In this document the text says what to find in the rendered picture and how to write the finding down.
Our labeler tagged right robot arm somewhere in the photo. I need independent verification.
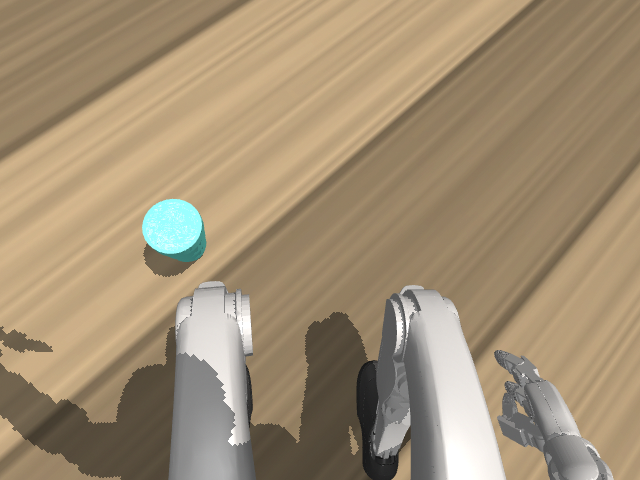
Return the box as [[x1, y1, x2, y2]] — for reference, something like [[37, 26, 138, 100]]
[[543, 435, 614, 480]]

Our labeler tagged right robot hand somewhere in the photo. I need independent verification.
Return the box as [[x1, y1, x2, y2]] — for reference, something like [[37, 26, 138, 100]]
[[494, 350, 581, 452]]

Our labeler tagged cup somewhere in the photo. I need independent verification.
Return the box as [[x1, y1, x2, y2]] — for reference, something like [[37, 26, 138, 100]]
[[142, 199, 206, 262]]

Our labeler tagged right robot foot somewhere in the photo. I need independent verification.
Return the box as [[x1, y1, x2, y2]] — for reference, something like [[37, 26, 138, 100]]
[[356, 360, 399, 480]]

